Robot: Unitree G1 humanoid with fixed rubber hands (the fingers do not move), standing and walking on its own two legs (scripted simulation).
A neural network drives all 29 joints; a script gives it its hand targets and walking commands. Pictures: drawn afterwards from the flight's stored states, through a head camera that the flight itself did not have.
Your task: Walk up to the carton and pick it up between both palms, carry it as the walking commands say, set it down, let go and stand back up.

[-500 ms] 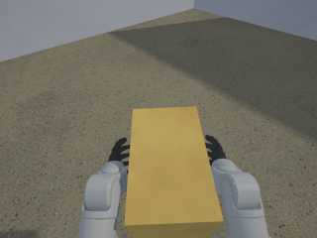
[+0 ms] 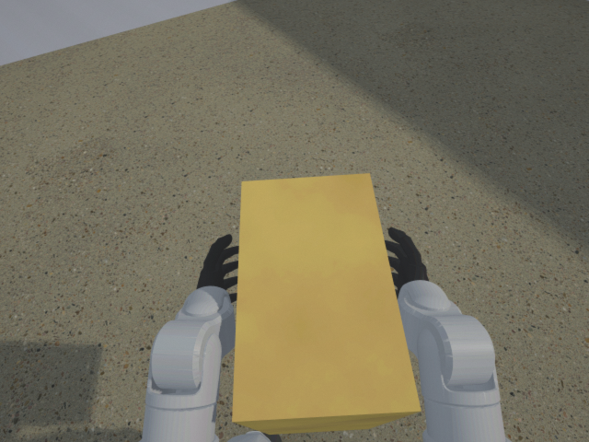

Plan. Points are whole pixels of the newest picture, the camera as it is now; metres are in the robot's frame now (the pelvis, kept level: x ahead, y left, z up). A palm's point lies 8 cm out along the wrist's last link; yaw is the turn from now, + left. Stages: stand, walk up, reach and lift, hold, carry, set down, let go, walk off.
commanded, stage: carry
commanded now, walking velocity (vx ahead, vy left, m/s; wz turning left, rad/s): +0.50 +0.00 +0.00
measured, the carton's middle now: (313, 321) +0.27 +0.01 +0.02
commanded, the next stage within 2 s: none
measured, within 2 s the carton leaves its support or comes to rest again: neither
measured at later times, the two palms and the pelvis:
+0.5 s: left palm (271, 116) +0.63 +0.09 +0.07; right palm (404, 121) +0.62 -0.15 +0.07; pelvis +0.36 -0.02 -0.02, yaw +0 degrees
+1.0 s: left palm (274, 34) +0.94 +0.11 +0.07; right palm (377, 34) +0.93 -0.13 +0.08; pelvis +0.66 +0.00 +0.01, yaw -1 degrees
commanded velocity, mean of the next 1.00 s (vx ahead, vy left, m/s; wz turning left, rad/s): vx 0.38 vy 0.00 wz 0.00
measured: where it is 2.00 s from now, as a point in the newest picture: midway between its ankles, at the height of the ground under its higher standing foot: (300, 233)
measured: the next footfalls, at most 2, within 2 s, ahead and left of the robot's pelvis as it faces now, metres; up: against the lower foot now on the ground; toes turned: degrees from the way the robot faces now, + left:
left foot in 0.04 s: +0.18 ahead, +0.10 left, +0.00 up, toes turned +6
right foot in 0.42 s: +0.46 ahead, -0.12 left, +0.00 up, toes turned -10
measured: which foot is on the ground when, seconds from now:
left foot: up 0.00-0.02, down 0.04-0.46, up 0.48-0.76, down 0.78-1.00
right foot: down 0.00-0.08, up 0.10-0.40, down 0.42-0.82, up 0.84-1.00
